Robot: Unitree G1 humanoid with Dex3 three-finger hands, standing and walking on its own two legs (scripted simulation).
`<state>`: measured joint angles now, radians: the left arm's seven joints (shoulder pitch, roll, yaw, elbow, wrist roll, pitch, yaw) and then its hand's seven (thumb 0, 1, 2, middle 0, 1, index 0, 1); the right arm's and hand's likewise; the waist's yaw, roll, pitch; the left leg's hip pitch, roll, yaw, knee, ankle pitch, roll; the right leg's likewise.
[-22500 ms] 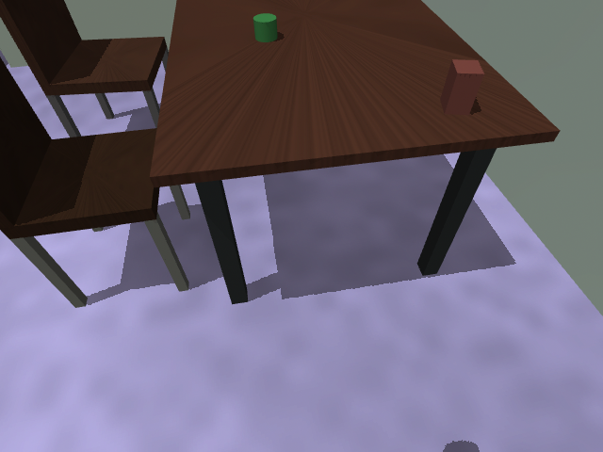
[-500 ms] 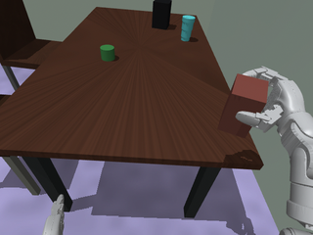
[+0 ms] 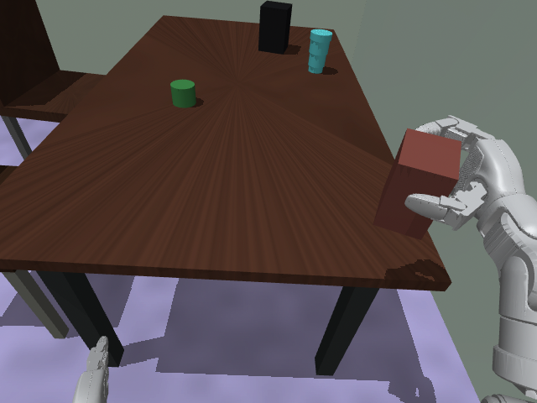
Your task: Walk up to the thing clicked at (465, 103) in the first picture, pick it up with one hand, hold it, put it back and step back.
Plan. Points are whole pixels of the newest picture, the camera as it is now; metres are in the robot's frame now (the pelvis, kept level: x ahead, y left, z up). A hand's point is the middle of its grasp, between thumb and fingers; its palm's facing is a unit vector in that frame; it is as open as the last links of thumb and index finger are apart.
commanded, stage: hold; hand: right
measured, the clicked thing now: (414, 185) +0.32 -0.15 +0.23
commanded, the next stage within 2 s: crouch in 1.42 s
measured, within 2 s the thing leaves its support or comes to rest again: neither
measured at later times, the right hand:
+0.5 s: hand (430, 181) +0.31 -0.17 +0.24, palm faces +0.00 +1.00 -0.04, open 10.9 cm
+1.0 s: hand (428, 173) +0.32 -0.17 +0.25, palm faces -0.01 +1.00 -0.05, open 10.9 cm
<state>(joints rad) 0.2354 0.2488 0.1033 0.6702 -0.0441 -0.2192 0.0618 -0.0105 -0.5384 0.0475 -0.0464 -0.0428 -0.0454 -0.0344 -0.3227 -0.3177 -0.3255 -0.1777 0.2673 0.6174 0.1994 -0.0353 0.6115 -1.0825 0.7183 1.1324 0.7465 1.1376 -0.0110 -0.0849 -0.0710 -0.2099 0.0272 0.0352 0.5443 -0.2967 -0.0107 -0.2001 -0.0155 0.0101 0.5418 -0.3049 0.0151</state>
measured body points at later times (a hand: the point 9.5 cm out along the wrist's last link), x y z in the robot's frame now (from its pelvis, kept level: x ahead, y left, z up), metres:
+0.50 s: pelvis -0.01 +0.00 +0.00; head -0.05 +0.03 +0.45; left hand +0.16 +0.26 -0.08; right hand +0.31 -0.23 +0.24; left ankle +0.00 +0.12 -0.73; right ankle -0.01 -0.13 -0.73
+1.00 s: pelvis -0.01 +0.00 +0.00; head -0.05 +0.03 +0.45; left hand +0.16 +0.26 -0.08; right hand +0.31 -0.22 +0.25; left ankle +0.00 +0.12 -0.73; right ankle -0.01 -0.13 -0.73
